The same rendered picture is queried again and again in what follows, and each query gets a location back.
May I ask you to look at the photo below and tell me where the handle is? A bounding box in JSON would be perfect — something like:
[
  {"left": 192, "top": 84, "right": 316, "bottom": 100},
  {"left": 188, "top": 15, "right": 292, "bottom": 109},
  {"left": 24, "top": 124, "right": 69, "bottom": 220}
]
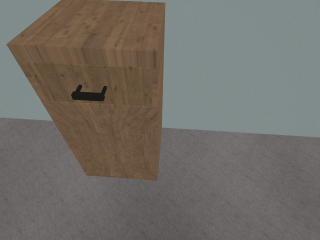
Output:
[{"left": 71, "top": 84, "right": 107, "bottom": 102}]

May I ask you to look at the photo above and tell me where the drawer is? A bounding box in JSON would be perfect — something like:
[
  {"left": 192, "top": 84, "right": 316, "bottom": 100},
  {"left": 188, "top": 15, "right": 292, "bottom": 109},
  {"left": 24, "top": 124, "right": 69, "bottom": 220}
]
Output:
[{"left": 24, "top": 61, "right": 153, "bottom": 107}]

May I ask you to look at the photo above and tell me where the cabinet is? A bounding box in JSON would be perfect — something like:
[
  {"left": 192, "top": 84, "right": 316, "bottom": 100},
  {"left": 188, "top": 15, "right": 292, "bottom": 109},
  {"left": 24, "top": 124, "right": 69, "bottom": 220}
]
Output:
[{"left": 6, "top": 0, "right": 166, "bottom": 181}]

